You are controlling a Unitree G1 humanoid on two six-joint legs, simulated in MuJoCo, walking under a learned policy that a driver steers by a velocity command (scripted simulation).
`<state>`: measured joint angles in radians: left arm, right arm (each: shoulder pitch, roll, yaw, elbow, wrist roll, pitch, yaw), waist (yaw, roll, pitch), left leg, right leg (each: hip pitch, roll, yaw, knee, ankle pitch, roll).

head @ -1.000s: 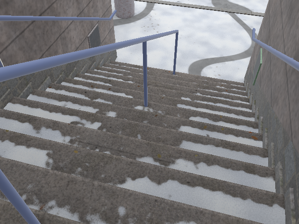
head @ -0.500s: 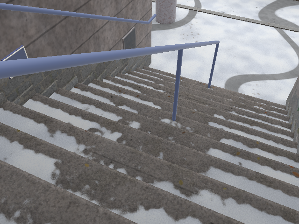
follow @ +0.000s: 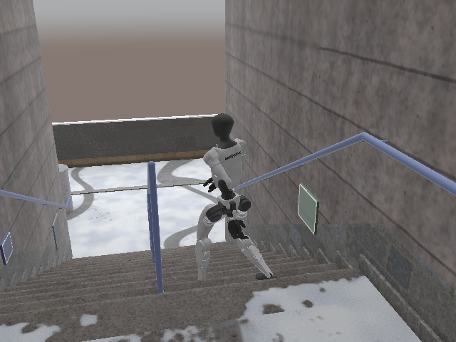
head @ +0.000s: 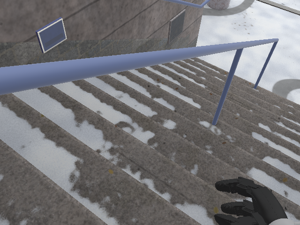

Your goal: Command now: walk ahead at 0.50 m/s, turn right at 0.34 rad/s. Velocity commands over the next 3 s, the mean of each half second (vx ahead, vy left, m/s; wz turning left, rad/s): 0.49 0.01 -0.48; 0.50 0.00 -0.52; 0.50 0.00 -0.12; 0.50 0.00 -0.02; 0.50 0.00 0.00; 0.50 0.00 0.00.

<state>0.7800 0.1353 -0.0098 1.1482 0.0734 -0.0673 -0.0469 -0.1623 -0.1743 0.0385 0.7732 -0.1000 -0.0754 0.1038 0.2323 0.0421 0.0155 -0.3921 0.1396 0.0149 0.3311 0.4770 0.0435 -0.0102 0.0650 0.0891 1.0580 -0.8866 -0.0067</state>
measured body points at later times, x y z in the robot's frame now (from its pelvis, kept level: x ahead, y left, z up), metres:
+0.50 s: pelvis +0.23 -0.04 -0.12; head +0.24 -0.06 +0.33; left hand +0.43 +0.12 -0.24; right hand +0.04 -0.18 -0.26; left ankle +0.10 +0.13 -0.79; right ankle +0.37 -0.25 -0.82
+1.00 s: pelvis +0.49 -0.20 -0.29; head +0.49 -0.21 +0.16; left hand +0.48 +0.02 -0.43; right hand +0.57 -0.46 -0.40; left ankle +0.75 -0.16 -0.97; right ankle +0.37 -0.26 -0.96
